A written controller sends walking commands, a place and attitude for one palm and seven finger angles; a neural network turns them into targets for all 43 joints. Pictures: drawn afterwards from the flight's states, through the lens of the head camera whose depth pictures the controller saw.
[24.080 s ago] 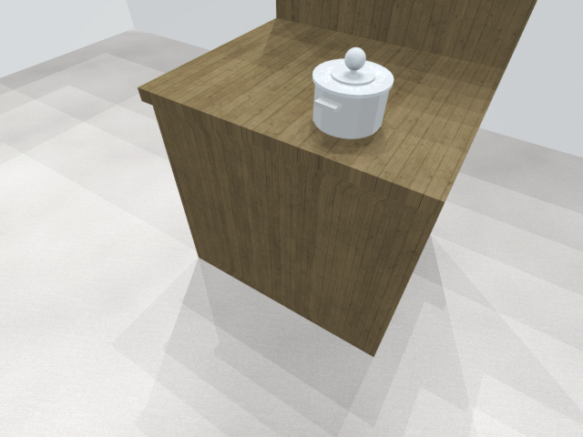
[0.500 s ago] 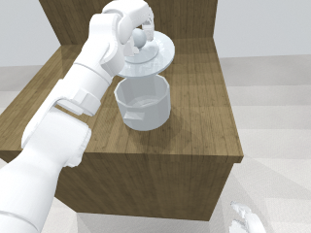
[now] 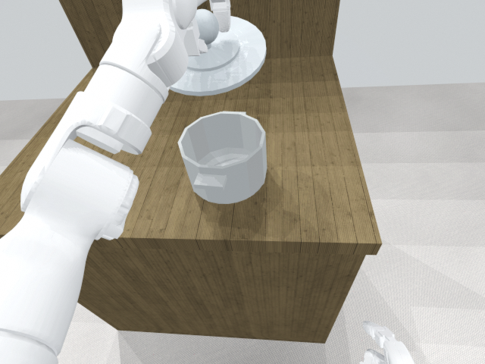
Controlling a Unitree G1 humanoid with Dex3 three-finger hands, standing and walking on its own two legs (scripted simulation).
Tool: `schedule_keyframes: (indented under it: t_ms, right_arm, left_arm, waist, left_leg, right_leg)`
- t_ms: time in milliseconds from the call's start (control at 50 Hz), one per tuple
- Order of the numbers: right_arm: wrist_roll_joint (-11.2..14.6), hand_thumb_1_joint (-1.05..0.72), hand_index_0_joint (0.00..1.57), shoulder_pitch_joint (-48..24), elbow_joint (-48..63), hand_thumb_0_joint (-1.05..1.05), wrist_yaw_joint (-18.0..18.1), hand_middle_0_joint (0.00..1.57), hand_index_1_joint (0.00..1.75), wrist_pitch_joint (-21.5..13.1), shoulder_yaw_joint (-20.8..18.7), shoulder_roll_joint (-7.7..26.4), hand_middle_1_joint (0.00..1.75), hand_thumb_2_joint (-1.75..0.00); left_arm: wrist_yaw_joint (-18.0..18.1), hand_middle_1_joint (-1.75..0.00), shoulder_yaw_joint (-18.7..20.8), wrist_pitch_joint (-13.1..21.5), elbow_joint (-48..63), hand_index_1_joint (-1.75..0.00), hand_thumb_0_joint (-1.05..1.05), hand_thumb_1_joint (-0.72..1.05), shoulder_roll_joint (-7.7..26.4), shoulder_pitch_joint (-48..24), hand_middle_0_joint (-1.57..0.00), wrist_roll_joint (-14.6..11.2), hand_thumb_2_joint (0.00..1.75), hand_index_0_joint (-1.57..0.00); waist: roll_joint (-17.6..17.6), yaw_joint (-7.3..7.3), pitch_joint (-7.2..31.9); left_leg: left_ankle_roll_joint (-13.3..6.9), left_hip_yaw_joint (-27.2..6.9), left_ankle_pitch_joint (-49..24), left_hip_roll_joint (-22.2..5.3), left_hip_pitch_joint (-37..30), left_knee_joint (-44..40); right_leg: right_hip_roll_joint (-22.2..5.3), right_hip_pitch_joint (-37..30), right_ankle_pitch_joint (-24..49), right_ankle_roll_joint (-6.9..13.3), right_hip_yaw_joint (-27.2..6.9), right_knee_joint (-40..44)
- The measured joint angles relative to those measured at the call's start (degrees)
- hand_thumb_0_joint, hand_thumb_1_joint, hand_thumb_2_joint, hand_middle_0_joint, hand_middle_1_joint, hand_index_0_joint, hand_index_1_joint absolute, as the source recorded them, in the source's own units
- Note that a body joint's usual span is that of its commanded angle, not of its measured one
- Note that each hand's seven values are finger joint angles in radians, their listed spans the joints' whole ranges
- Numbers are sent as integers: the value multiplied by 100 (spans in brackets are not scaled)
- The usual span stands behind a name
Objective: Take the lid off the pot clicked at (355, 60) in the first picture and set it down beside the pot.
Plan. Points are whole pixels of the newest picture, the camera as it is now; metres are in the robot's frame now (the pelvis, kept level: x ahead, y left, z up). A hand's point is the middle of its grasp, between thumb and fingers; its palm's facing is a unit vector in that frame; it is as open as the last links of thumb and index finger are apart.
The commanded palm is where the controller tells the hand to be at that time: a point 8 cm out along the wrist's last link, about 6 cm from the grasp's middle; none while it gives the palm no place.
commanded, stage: lift the lid straight up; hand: left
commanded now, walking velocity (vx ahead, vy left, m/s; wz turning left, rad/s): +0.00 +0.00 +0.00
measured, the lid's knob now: (203, 27) +0.50 +0.04 +0.32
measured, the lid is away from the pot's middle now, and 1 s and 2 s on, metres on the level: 0.02 0.11 0.22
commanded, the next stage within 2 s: move the lid sideways beside the pot in 0.14 s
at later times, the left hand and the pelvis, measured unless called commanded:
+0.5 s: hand (179, 32) +0.48 +0.07 +0.32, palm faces -0.05 -0.01 -1.00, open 7.6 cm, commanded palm +0.44 +0.09 +0.39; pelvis +0.01 +0.01 +0.00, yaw +0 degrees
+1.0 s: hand (118, 43) +0.46 +0.15 +0.32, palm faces -0.08 +0.00 -1.00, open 7.6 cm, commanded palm +0.44 +0.16 +0.39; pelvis +0.00 +0.01 +0.00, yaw +1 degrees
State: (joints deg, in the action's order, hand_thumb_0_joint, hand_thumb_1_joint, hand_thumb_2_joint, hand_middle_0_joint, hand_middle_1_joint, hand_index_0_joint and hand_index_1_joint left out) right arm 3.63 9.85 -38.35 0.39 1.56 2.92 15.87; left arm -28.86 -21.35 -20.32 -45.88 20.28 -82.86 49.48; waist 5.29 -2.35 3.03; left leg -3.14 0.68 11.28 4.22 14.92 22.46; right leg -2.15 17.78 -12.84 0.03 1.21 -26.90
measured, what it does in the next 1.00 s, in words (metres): stands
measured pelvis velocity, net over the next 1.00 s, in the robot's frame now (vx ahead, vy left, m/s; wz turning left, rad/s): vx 0.00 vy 0.01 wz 0.01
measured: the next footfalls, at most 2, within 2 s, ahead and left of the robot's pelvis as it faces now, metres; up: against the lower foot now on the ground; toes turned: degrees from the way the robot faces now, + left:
none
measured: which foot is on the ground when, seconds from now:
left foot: down 0.00-1.00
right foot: down 0.00-1.00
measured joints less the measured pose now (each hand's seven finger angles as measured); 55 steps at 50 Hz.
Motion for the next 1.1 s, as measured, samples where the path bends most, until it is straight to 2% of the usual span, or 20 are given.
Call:
schedule_keyframes:
  t_ms: [140,360,520,800,1000,1100]
  right_arm:
    - [-3,-91,20,2,10,1,-14,20,30,43,11,-12,29,-90]
    - [-37,-91,20,-3,32,1,-13,20,30,11,19,-38,29,-90]
    - [-16,-91,20,9,95,1,2,20,30,62,2,-15,29,-90]
    - [18,-91,20,-1,122,1,27,20,30,81,-13,29,29,-90]
    - [68,-91,20,7,175,1,48,20,30,126,-34,40,29,-90]
    - [66,-91,20,12,152,1,55,20,30,127,-18,29,29,-90]
  left_arm:
    - [6,-92,-15,-80,-200,-85,-3,16,-107,-153,-90,23,96,-72]
    - [17,-92,164,-43,-175,-85,-3,16,-80,-78,-90,72,95,-72]
    - [-89,-92,140,-82,-1,-85,-4,16,144,92,-90,194,95,-71]
    - [-398,-92,324,4,336,-85,-4,16,642,415,-90,205,95,-71]
    - [-550,-93,195,65,664,-85,-4,16,1006,612,-90,212,95,-71]
    - [-577,-93,269,147,694,-85,-4,16,1102,637,-91,194,95,-72]
  waist:
    - [-14,-2,-3]
    - [0,-9,29]
    - [-11,6,16]
    - [-55,27,-17]
    - [-112,51,-82]
    - [-111,55,-87]
  left_leg:
    - [-21,12,2,17,36,-12]
    - [-48,45,17,22,7,-65]
    - [-60,34,15,27,-3,-81]
    - [-75,-18,14,32,-71,-86]
    - [-94,-70,0,54,-61,-40]
    - [-107,-81,-14,70,-48,-38]
  right_leg:
    - [-16,36,0,-21,-14,13]
    - [-17,10,10,-51,-51,87]
    - [-22,-14,17,-60,-40,123]
    - [-27,-141,49,-73,13,219]
    - [-52,-187,78,-84,69,246]
    - [-68,-187,96,-91,79,261]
